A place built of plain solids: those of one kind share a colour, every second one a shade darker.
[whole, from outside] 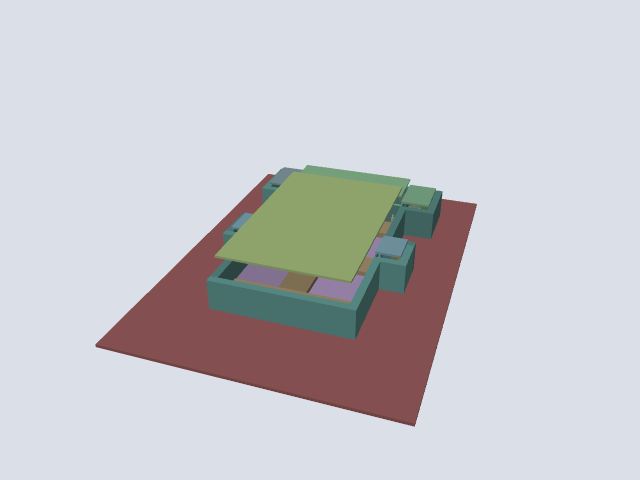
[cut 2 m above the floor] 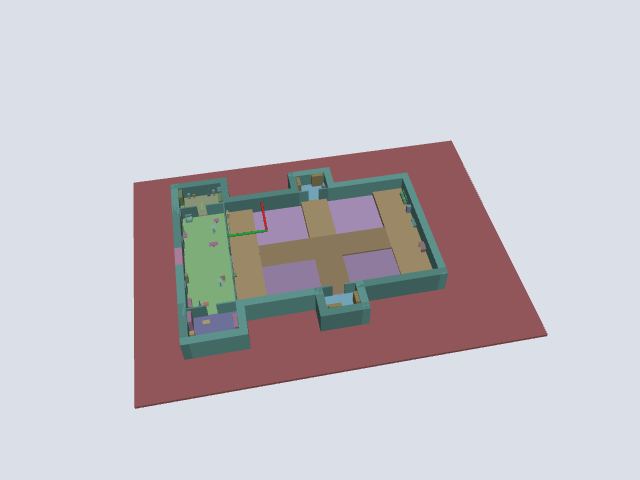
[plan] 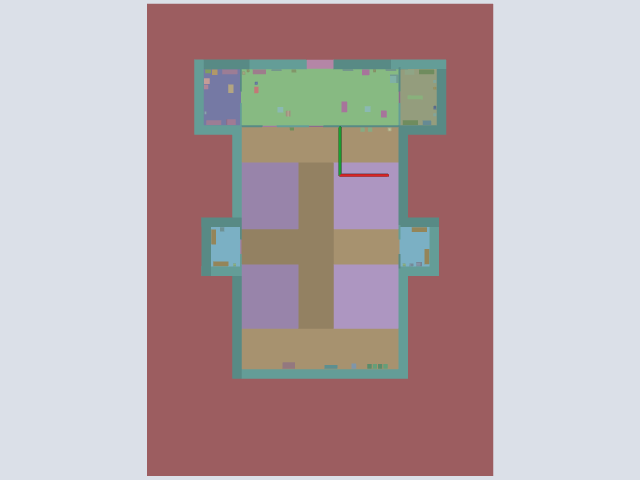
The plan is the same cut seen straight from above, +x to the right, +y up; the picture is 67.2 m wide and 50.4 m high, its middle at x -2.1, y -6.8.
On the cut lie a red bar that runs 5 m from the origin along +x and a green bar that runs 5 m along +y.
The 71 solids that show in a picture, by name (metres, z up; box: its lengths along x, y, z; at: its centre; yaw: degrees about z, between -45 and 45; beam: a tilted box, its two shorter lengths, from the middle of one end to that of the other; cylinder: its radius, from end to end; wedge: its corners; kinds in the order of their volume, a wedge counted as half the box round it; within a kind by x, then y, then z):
{
 "ground_under_all_1": {"box": [36.36, 49.6, 0.4], "at": [-2.08, -6.79, -1.53]},
 "wall_1": {"box": [1.0, 7.9, 4.17], "at": [-14.81, 8.19, 0.71]},
 "wall_2": {"box": [1.0, 6.15, 4.17], "at": [-14.06, -7.51, 0.71]},
 "wall_3": {"box": [5.0, 1.0, 4.17], "at": [-12.8, 4.74, 0.71]},
 "wall_4": {"box": [4.25, 1.0, 4.17], "at": [-12.43, -10.09, 0.71]},
 "wall_5": {"box": [4.25, 1.0, 4.17], "at": [-12.43, -4.93, 0.71]},
 "wall_6": {"box": [5.8, 1.0, 4.17], "at": [-12.4, 11.64, 0.71]},
 "wall_7": {"box": [1.0, 11.71, 4.17], "at": [-10.81, -15.51, 0.71]},
 "wall_8": {"box": [1.0, 10.61, 4.17], "at": [-10.81, -0.06, 0.71]},
 "wall_9": {"box": [0.2, 1.4, 4.17], "at": [-10.4, -8.96, 0.71]},
 "wall_10": {"box": [0.2, 1.53, 4.17], "at": [-10.4, -6.0, 0.71]},
 "wall_11": {"box": [0.2, 2.55, 4.17], "at": [-10.4, 6.31, 0.71]},
 "wall_12": {"box": [0.2, 2.55, 4.17], "at": [-10.4, 10.07, 0.71]},
 "wall_13": {"box": [2.38, 0.2, 4.17], "at": [-9.32, 5.14, 0.71]},
 "wall_14": {"box": [7.83, 1.0, 4.17], "at": [-7.39, 11.64, 0.71]},
 "wall_15": {"box": [3.38, 0.2, 4.17], "at": [-4.94, 5.14, 0.71]},
 "wall_16": {"box": [18.45, 1.0, 4.17], "at": [-2.08, -20.86, 0.71]},
 "wall_17": {"box": [8.1, 0.2, 4.17], "at": [2.3, 5.14, 0.71]},
 "wall_18": {"box": [7.83, 1.0, 4.17], "at": [3.23, 11.64, 0.71]},
 "wall_19": {"box": [0.2, 1.53, 4.17], "at": [6.25, -9.02, 0.71]},
 "wall_20": {"box": [0.2, 1.4, 4.17], "at": [6.25, -6.06, 0.71]},
 "wall_21": {"box": [0.2, 2.55, 4.17], "at": [6.25, 6.31, 0.71]},
 "wall_22": {"box": [0.2, 2.55, 4.17], "at": [6.25, 10.07, 0.71]},
 "wall_23": {"box": [1.0, 11.71, 4.17], "at": [6.65, -15.51, 0.71]},
 "wall_24": {"box": [1.0, 10.61, 4.17], "at": [6.65, -0.06, 0.71]},
 "wall_25": {"box": [5.8, 1.0, 4.17], "at": [8.24, 11.64, 0.71]},
 "wall_26": {"box": [4.25, 1.0, 4.17], "at": [8.27, -10.09, 0.71]},
 "wall_27": {"box": [4.25, 1.0, 4.17], "at": [8.27, -4.93, 0.71]},
 "wall_28": {"box": [5.0, 1.0, 4.17], "at": [8.64, 4.74, 0.71]},
 "wall_29": {"box": [1.0, 6.15, 4.17], "at": [9.9, -7.51, 0.71]},
 "wall_30": {"box": [1.0, 7.9, 4.17], "at": [10.65, 8.19, 0.71]},
 "floor_gang_1": {"box": [6.05, 3.7, 1.38], "at": [-7.38, -7.51, -0.69]},
 "floor_gang_2": {"box": [3.7, 17.45, 1.38], "at": [-2.5, -7.38, -0.69]},
 "floor_gang_3": {"box": [16.65, 4.35, 1.38], "at": [-2.08, -18.29, -0.69]},
 "floor_gang_4": {"box": [16.65, 3.8, 1.38], "at": [-2.08, 3.24, -0.69]},
 "floor_gang_5": {"box": [6.9, 3.7, 1.38], "at": [2.79, -7.51, -0.69]},
 "step_tier_1": {"box": [6.05, 6.75, 1.14], "at": [-7.38, -12.73, -0.81]},
 "step_tier_2": {"box": [6.05, 7.0, 1.38], "at": [-7.38, -2.16, -0.69]},
 "step_tier_3": {"box": [6.9, 6.75, 0.77], "at": [2.79, -12.73, -0.99]},
 "step_tier_4": {"box": [6.9, 7.0, 0.63], "at": [2.79, -2.16, -1.06]},
 "floor_foyer_1": {"box": [16.65, 6.1, 1.38], "at": [-2.08, 8.19, -0.69]},
 "ceil_hall_1": {"box": [16.65, 25.6, 0.3], "at": [-2.08, -7.66, 5.75]},
 "floor_side_1": {"box": [3.25, 4.35, 1.38], "at": [-12.03, -7.51, -0.69]},
 "floor_side_2": {"box": [3.25, 4.35, 1.38], "at": [7.87, -7.51, -0.69]},
 "floor_cloaks_1": {"box": [4.0, 6.1, 1.38], "at": [8.24, 8.19, -0.69]},
 "floor_store_1": {"box": [4.0, 6.1, 1.38], "at": [-12.4, 8.19, -0.69]},
 "ceil_foyer_1": {"box": [16.65, 6.1, 0.3], "at": [-2.08, 8.19, 4.35]},
 "door_leaf_1": {"box": [2.8, 0.97, 4.65], "at": [-2.08, 11.65, 0.94]},
 "ceil_side_1": {"box": [3.25, 4.35, 0.3], "at": [-12.03, -7.51, 3.4]},
 "ceil_side_2": {"box": [3.25, 4.35, 0.3], "at": [7.87, -7.51, 3.4]},
 "ceil_cloaks_1": {"box": [4.0, 6.1, 0.3], "at": [8.24, 8.19, 3.4]},
 "ceil_store_1": {"box": [4.0, 6.1, 0.3], "at": [-12.4, 8.19, 3.4]},
 "shelves_side_1": {"box": [0.5, 1.6, 2.0], "at": [-13.28, -6.49, 1.0]},
 "shelves_side_2": {"box": [1.6, 0.5, 2.0], "at": [-12.51, -9.3, 1.0]},
 "shelves_side_3": {"box": [1.6, 0.5, 2.0], "at": [8.35, -5.71, 1.0]},
 "shelves_side_4": {"box": [0.5, 1.6, 2.0], "at": [9.12, -8.54, 1.0]},
 "shelves_cloaks_1": {"box": [1.6, 0.5, 2.0], "at": [7.39, 5.52, 1.0]},
 "shelves_cloaks_2": {"box": [1.6, 0.5, 2.0], "at": [9.1, 10.86, 1.0]},
 "shelves_store_1": {"box": [1.6, 0.5, 2.0], "at": [-13.26, 5.52, 1.0]},
 "shelves_store_2": {"box": [1.6, 0.5, 2.0], "at": [-11.55, 10.86, 1.0]},
 "lockers_cloaks_1": {"box": [0.9, 0.48, 1.8], "at": [9.14, 5.51, 0.9]},
 "step_strewn_cloth_heap_1": {"box": [0.56, 0.89, 1.51], "at": [-11.45, 9.09, -0.62]},
 "step_strewn_board_pair_1": {"wedge": [[7.08, 7.99, -1.38], [7.08, 7.99, 0.08], [7.09, 8.39, -1.38], [7.09, 8.39, 0.08], [8.69, 7.96, -1.38], [8.69, 7.96, 0.08], [8.7, 8.36, -1.38], [8.7, 8.36, 0.08]]},
 "case_cloaks_1": {"box": [1.0, 0.55, 0.81], "at": [7.29, 10.84, 0.49]},
 "seat_stack_1": {"box": [0.5, 0.56, 1.21], "at": [1.47, -20.05, 0.6]},
 "bench_foyer_1": {"box": [1.4, 0.5, 0.46], "at": [-8.46, 10.86, 0.22]},
 "low_table_foyer_1": {"box": [0.6, 1.15, 0.04], "at": [0.45, 7.18, 0.41]},
 "low_table_foyer_2": {"box": [0.78, 0.6, 0.04], "at": [2.71, 10.81, 0.41]},
 "trestle_1": {"box": [1.32, 0.7, 0.04], "at": [-5.39, -19.98, 0.73]},
 "trolley_store_1": {"box": [1.0, 0.6, 0.06], "at": [-11.46, 5.57, 0.2]},
 "form_1": {"box": [1.36, 0.4, 0.05], "at": [-0.94, -20.12, 0.43]}
}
